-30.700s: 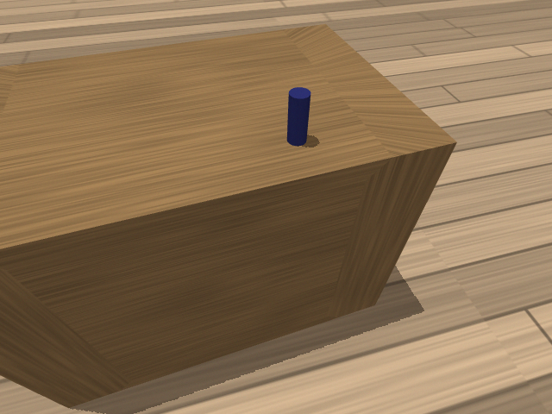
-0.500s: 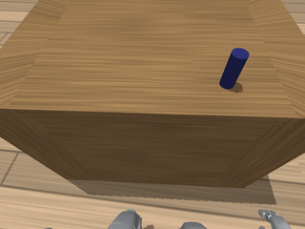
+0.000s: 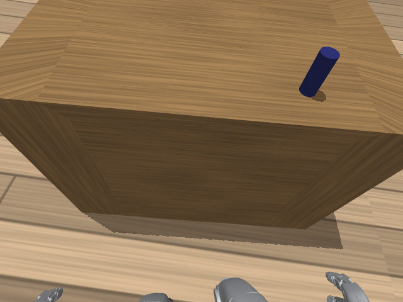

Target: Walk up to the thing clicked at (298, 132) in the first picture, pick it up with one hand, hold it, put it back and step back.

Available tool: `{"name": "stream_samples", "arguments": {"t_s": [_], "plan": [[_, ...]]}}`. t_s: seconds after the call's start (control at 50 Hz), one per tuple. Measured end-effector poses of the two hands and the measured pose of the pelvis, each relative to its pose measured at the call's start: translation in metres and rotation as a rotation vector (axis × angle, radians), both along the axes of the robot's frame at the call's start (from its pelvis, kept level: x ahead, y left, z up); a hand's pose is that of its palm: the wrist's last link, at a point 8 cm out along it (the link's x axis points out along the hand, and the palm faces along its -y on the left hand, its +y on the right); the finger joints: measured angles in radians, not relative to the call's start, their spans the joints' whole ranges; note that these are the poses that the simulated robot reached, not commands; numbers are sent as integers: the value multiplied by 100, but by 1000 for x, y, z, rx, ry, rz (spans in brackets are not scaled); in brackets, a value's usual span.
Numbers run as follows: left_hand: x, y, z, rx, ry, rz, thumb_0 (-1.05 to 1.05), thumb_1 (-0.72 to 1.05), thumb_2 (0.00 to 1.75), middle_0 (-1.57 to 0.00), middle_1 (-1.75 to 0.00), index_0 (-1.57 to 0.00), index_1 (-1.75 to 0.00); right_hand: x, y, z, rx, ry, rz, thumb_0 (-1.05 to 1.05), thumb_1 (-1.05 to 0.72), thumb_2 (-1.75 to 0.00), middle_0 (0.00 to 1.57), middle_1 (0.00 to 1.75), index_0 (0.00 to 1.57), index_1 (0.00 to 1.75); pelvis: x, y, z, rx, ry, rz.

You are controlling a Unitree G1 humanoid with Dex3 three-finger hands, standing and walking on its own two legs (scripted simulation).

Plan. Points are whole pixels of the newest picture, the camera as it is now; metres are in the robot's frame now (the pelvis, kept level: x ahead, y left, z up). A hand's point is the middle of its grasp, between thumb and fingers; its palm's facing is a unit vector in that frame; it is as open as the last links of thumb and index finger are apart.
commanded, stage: step back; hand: right
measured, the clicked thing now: (317, 73) +0.58 -0.27 +0.09
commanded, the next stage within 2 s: none
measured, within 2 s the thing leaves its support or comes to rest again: neither
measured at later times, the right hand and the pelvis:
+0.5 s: hand out of the picture -0.05 -0.27 -0.17, palm faces -0.06 +0.91 -0.41, open 7.4 cm; pelvis -0.12 +0.01 -0.02, yaw +1 degrees
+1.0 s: hand out of the picture -0.16 -0.30 -0.16, palm faces +0.06 +0.91 -0.40, open 7.4 cm; pelvis -0.27 -0.01 -0.01, yaw -5 degrees
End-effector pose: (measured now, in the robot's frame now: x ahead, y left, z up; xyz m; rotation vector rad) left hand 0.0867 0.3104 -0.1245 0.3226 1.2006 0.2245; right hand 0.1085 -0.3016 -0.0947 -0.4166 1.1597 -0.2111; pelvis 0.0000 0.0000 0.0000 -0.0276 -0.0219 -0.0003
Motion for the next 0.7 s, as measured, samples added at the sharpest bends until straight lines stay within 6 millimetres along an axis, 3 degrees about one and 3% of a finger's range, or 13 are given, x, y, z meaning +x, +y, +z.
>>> {"name": "stream_samples", "arguments": {"t_s": [0.14, 0.26, 0.4, 0.5, 0.6, 0.7], "plan": [[-36, -7, -2, 42, 34, -57, 1, 91, 89, -20, -30, -20, -30, -19, -13, -20, 40, -89, -25, 0, -90, -90, 21, 30, 20, 30, -32, -8, -16, 29, -25, -62], [-65, -18, 18, 55, 9, -68, 1, 90, 89, -20, -30, -20, -30, -59, -17, -29, 87, -50, -69, 0, -90, -90, 21, 30, 20, 30, -57, -13, -9, 36, -32, -65], [-68, -8, 33, 80, -67, -83, 1, 90, 89, -20, -30, -20, -30, -119, -16, -29, 58, 30, -59, 0, -90, -90, 21, 30, 20, 30, -91, -3, -4, 45, 11, -33], [-74, 7, 19, 59, -154, -85, 1, 90, 89, -20, -30, -20, -30, -159, -5, -35, 11, 77, -30, 0, -90, -90, 21, 30, 20, 30, -124, 11, -17, 27, 0, 16], [-105, 13, 6, 15, -116, -61, 1, 91, 89, -20, -30, -20, -30, -195, 13, -17, 13, 61, -31, 1, -90, -90, 21, 30, 20, 30, -151, 19, -11, 29, -31, 5], [-145, 13, 7, -14, -79, -50, 1, 91, 89, -20, -30, -20, -30, -212, 11, 3, -12, 24, -37, 1, -90, -90, 21, 30, 20, 30, -175, 17, 0, 1, -7, -29]]}}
